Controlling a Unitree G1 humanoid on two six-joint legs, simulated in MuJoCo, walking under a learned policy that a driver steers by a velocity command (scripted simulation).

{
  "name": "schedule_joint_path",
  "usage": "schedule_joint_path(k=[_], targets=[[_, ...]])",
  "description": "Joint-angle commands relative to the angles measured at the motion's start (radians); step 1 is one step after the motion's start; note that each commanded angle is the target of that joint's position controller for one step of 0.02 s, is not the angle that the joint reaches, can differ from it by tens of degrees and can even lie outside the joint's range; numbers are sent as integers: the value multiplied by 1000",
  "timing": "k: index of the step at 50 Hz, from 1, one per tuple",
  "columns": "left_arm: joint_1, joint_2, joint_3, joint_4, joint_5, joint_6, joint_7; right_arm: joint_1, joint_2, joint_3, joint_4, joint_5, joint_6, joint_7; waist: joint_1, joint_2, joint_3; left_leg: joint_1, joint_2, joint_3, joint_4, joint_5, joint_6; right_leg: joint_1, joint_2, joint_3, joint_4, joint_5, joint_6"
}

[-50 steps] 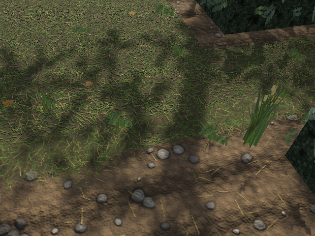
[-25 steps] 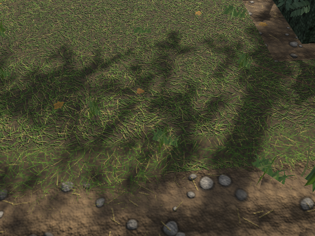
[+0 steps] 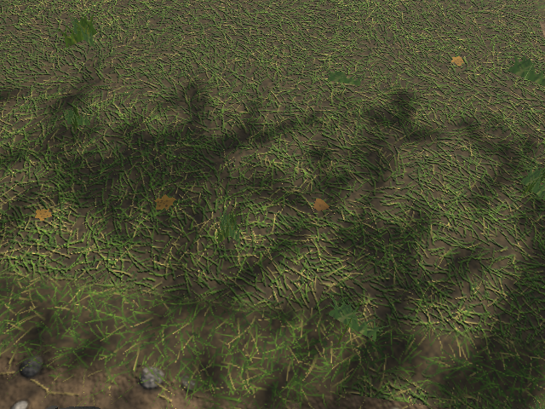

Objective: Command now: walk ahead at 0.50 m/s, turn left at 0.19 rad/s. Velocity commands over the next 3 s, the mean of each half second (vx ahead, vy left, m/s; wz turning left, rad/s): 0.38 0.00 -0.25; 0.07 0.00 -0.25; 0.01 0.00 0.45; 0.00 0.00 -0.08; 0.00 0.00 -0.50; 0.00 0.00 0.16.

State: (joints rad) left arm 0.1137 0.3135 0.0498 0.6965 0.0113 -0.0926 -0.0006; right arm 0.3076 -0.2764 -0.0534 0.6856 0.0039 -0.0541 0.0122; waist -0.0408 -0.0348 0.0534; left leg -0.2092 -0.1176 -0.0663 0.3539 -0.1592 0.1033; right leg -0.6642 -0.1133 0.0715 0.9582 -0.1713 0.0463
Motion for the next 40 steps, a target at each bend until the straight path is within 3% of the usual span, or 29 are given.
schedule_joint_path(k=[1, 5, 10, 11, 12, 13, 14, 15, 16, 17, 18, 19, 20, 22, 24, 27, 30, 33, 36, 38, 39, 40], targets=[[-2, 40, 3, -33, -5, 1, -5, -32, -145, -34, -53, 0, -24, -13, 5, 98, -58, -21, 225, -112, -151, 217, 137, 73, 4, -37, -178, 228, 13], [-111, 45, -3, -59, -27, -6, -23, 27, -173, -35, -6, 1, -31, -7, -53, 100, -12, 56, 276, -106, -169, 100, 119, 72, 27, -48, -335, 342, -19], [-163, 52, -3, -102, -32, -11, -59, 68, -185, -42, 47, 2, -13, -12, -61, 93, 21, 299, 362, -89, -94, 275, 97, -61, 54, -48, -403, 146, -92], [-143, 56, -2, -102, -32, -11, -64, 58, -190, -44, 48, 3, -7, -16, -46, 100, 7, 317, 363, -69, -63, 374, 83, -29, 70, -59, -410, 100, -108], [-88, 72, 7, -91, -25, -11, -65, 26, -197, -45, 40, -1, -1, -21, -11, 112, -25, 311, 342, -35, 9, 588, 61, 62, 103, -85, -424, 67, -125], [18, 102, 25, -63, -15, -10, -62, -2, -202, -45, 30, -3, 7, -29, 48, 114, -101, 294, 304, 5, 146, 807, 33, 220, 156, -131, -442, 93, -144], [142, 148, 48, -39, -9, -11, -55, -17, -193, -39, 14, -5, 11, -39, 116, 92, -184, 206, 252, 50, 347, 830, -12, 425, 157, -107, -468, 226, -173], [259, 250, 70, -37, 1, -7, -45, 21, -146, -20, -26, -34, 1, -48, 126, -76, -320, -61, 164, 94, 703, 419, -80, 750, -67, 186, -418, 566, -275], [252, 248, 61, -43, 1, -6, -47, 141, -69, 6, -26, -40, -18, -31, 57, -256, -458, -390, -7, 14, 987, -466, -140, 1032, -262, 610, -489, 673, -444], [252, 164, 47, -59, -19, 8, -42, 82, -169, -9, -12, -19, -30, -16, 117, -102, -467, -432, 61, -89, 1045, -440, -134, 1016, -219, 553, -509, 584, -404], [187, 142, 40, -73, -25, 19, -35, -13, -174, -11, -45, 5, -33, -11, 114, -54, -325, -485, 102, -64, 1019, -377, -135, 895, -184, 417, -520, 600, -372], [144, 133, 38, -84, -28, 29, -30, -69, -172, -10, -55, -3, -32, -18, 99, 42, -233, -490, 135, -38, 971, -326, -142, 761, -146, 341, -542, 636, -348], [113, 130, 36, -92, -26, 37, -24, -92, -172, -15, -66, -15, -23, -26, 73, 65, -174, -461, 154, -30, 913, -289, -150, 642, -117, 299, -570, 650, -338], [84, 134, 38, -94, -9, 45, -16, -51, -149, -13, -64, -17, -1, -36, 22, 1, -151, -380, 160, -26, 832, -254, -169, 508, -72, 260, -613, 657, -333], [75, 149, 44, -89, -10, 50, -8, -24, -124, -6, -52, -20, 11, -48, 6, -26, -162, -360, 147, -11, 743, -222, -194, 455, -47, 219, -615, 715, -333], [85, 167, 52, -77, -24, 71, 12, -67, -115, -5, -56, -24, 22, -57, 17, -32, -201, -349, 126, -16, 619, -113, -216, 446, -18, 209, -588, 664, -301], [89, 165, 52, -74, -32, 98, 30, -144, -109, -5, -71, -16, 27, -54, 40, -53, -202, -338, 107, -33, 509, -29, -218, 447, 7, 245, -572, 489, -256], [101, 165, 54, -75, -30, 116, 40, -218, -108, -7, -91, -10, 21, -45, 65, -80, -176, -340, 90, -58, 404, -38, -210, 479, 3, 321, -556, 356, -247], [106, 143, 46, -76, -23, 124, 41, -221, -117, -11, -86, -8, 4, -32, 74, -105, -175, -285, 88, -52, 302, -72, -187, 526, -17, 360, -499, 399, -244], [82, 125, 36, -80, -29, 125, 40, -186, -115, -16, -75, -7, -9, -24, 43, -116, -166, -167, 91, -34, 132, 16, -151, 518, 8, 375, -457, 384, -218], [81, 98, 26, -78, -25, 122, 39, -161, -117, -17, -66, -14, -16, -22, 26, -100, -164, -57, 129, -44, 18, 194, -121, 484, 36, 352, -433, 316, -184], [143, 40, 6, -72, 2, 113, 34, -163, -160, -18, -79, -36, -17, -25, 65, 16, -214, 90, 284, -188, 26, 478, -60, 423, 96, 279, -347, 116, -133]])
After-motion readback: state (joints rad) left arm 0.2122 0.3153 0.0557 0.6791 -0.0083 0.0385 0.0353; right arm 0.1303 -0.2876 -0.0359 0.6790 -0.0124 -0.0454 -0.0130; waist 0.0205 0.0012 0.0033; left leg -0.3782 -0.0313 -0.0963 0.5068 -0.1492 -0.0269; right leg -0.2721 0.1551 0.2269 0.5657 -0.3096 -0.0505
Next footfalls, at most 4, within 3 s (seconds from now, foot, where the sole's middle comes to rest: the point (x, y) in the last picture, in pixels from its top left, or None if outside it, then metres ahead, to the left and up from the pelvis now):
0.28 right None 0.34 -0.18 -0.78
0.78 left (262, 393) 0.49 0.01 -0.78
1.44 left None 0.46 0.06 -0.78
1.84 right None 0.42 -0.17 -0.78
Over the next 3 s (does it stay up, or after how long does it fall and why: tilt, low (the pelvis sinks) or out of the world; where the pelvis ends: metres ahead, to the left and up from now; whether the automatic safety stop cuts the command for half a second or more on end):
stays up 0.36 -0.02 -0.01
